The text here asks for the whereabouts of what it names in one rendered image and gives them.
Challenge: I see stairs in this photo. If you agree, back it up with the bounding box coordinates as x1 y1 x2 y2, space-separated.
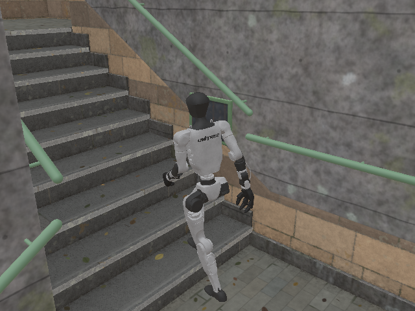
6 32 250 311

